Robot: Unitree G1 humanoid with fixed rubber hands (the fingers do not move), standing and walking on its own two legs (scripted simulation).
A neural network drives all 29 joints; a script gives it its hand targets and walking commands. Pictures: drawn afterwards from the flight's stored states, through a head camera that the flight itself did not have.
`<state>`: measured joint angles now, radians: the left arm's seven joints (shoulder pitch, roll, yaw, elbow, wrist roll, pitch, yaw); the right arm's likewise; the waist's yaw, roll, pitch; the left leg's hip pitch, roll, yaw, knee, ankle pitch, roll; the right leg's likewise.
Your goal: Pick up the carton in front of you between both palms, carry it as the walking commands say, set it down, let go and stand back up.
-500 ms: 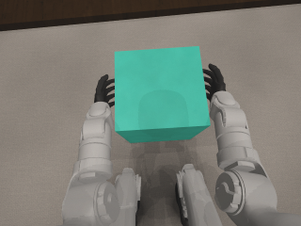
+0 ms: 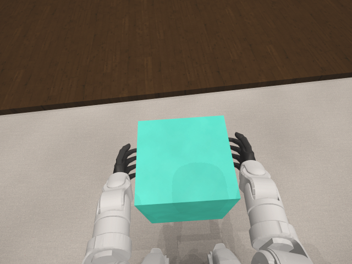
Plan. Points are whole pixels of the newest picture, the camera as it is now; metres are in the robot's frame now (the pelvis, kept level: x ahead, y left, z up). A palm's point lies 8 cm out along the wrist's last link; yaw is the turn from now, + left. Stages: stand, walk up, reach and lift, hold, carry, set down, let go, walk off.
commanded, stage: reach and lift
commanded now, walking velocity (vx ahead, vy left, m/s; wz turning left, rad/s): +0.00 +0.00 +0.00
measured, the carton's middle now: (184, 174) +0.37 +0.01 -0.09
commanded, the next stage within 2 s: hold in 1.42 s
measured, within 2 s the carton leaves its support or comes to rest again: neither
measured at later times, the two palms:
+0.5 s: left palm (103, 168) +0.31 +0.15 +0.10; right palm (271, 153) +0.32 -0.14 +0.12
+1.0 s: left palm (105, 161) +0.32 +0.15 +0.11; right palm (271, 148) +0.33 -0.15 +0.11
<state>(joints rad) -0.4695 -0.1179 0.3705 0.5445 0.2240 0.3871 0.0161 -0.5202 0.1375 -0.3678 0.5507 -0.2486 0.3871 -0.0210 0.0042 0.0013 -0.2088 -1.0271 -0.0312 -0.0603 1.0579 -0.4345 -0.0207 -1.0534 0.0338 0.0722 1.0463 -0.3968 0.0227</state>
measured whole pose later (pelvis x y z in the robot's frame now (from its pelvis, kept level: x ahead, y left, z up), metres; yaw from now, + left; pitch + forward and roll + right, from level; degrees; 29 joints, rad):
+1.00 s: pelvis +0.03 +0.00 +0.09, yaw +0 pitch -3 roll +0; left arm -0.29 -0.16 0.28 0.34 0.29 0.62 -0.03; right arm -0.31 0.17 -0.28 0.33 -0.30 0.62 0.02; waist 0.00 0.00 0.02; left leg -0.13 -0.01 -0.07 0.41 -0.22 -0.01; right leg -0.16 0.01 0.07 0.41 -0.20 0.01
